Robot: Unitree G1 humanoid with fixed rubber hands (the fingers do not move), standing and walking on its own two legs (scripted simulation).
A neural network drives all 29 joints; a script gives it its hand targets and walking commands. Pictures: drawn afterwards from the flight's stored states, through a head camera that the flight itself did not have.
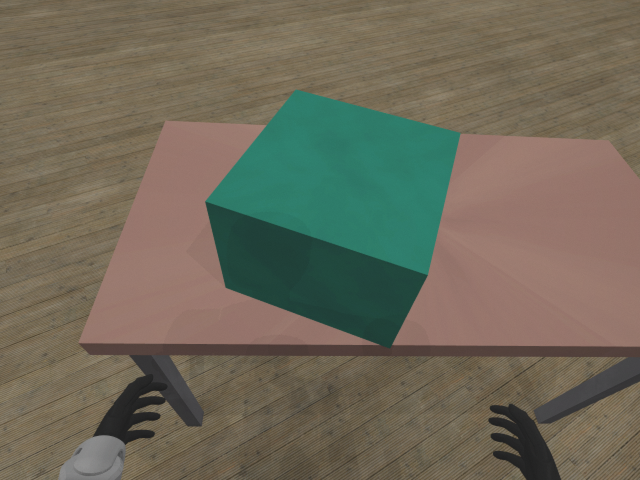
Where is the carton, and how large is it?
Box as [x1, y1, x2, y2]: [205, 90, 460, 347]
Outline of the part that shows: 295,90 205,201 225,286 273,305 384,346 390,347 428,272 460,133 303,91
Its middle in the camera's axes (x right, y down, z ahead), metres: +0.03 -0.05 +0.65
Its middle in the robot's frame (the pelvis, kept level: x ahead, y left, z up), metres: +0.53 -0.01 -0.01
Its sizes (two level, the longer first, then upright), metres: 0.309 0.298 0.214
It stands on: a table, 0.65 m high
